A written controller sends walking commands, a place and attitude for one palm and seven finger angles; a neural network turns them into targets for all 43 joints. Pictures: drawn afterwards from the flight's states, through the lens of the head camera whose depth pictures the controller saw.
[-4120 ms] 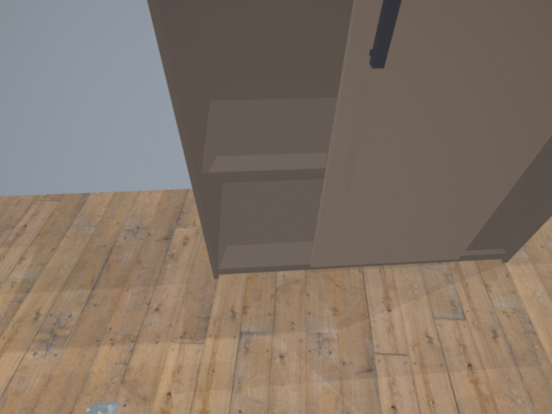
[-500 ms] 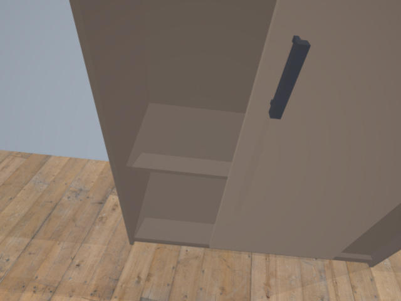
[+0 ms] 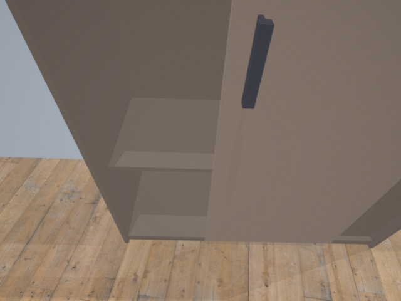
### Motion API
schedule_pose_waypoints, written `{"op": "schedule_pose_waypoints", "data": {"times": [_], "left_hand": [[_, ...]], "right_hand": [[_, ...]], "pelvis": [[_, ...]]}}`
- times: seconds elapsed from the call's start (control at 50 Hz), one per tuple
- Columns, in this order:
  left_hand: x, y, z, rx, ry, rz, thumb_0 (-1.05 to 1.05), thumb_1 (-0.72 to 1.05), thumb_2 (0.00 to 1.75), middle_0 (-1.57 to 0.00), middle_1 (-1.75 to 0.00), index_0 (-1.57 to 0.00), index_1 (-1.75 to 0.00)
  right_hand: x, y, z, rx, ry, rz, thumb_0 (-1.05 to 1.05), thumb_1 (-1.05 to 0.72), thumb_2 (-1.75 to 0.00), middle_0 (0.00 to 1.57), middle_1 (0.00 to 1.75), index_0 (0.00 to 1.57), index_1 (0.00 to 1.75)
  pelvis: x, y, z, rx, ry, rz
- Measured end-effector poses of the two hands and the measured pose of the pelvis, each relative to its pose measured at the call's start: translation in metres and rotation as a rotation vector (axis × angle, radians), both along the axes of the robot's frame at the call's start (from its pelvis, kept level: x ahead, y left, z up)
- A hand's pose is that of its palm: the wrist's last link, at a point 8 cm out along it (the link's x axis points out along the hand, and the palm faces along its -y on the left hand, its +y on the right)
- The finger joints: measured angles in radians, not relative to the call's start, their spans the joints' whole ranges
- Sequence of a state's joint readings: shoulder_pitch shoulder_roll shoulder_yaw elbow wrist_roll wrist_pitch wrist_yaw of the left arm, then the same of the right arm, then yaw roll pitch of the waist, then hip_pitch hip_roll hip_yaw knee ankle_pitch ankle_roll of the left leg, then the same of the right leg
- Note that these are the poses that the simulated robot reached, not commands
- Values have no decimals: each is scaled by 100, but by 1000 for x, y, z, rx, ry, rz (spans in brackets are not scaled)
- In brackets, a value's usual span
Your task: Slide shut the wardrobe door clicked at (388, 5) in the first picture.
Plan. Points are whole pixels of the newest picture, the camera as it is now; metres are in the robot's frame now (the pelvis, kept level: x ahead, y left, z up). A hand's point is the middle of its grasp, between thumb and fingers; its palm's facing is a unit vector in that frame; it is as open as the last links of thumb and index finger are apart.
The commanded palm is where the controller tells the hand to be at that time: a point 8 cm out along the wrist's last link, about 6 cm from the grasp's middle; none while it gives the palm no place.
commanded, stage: come to a stop and stand still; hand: right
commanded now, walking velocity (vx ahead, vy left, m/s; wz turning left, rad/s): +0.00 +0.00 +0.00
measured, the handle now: (253, 64) +0.51 -0.08 +0.24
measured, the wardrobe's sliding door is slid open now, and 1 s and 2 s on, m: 0.39 0.39 0.39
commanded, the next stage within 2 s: look again from close up in 0.18 s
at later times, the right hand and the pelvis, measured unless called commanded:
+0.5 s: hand out of the picture +0.00 -0.18 -0.17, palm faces +0.03 +0.97 -0.25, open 7.4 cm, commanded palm none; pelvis -0.01 +0.00 -0.01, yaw -1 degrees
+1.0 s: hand out of the picture -0.10 -0.16 -0.18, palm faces +0.04 +0.99 -0.16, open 7.4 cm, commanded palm none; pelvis -0.07 +0.00 +0.00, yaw +0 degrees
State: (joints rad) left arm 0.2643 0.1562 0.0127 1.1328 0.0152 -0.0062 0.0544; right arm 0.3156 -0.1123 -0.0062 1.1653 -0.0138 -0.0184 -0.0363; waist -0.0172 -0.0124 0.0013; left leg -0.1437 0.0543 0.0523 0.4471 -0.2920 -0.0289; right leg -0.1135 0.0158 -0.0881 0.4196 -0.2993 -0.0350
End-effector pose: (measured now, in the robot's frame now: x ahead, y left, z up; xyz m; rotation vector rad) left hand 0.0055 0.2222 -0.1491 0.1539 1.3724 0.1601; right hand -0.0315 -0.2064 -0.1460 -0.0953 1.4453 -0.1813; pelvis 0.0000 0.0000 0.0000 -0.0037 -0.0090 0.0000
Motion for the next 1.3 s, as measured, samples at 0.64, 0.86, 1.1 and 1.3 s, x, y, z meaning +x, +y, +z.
{"op": "schedule_pose_waypoints", "data": {"times": [0.64, 0.86, 1.1, 1.3], "left_hand": [[-5, 14, 0, 5, -120, -8, 1, 91, 90, -20, -30, -20, -30], [-41, 10, 10, 12, -90, -11, 1, 92, 90, -20, -30, -20, -30], [-105, -18, 3, -33, 51, 34, 1, 91, 90, -20, -30, -20, -30], [-117, -32, -2, -64, 78, 51, 1, 91, 90, -20, -30, -20, -30]], "right_hand": [[12, -9, -3, -44, -152, 58, 1, -91, -90, 20, 30, 20, 30], [-41, -2, -9, 6, -93, 42, 1, -91, -90, 20, 30, 20, 30], [-88, -13, -6, 3, 9, 23, 1, -91, -90, 20, 30, 20, 30], [-92, -13, -4, -1, 16, 18, 1, -91, -90, 20, 30, 20, 30]], "pelvis": [[-28, 7, -8, 8, -40, -3], [-55, 4, -4, 16, -48, -4], [-72, -8, -3, 16, -35, -4], [-76, -13, -4, 10, -26, -1]]}}
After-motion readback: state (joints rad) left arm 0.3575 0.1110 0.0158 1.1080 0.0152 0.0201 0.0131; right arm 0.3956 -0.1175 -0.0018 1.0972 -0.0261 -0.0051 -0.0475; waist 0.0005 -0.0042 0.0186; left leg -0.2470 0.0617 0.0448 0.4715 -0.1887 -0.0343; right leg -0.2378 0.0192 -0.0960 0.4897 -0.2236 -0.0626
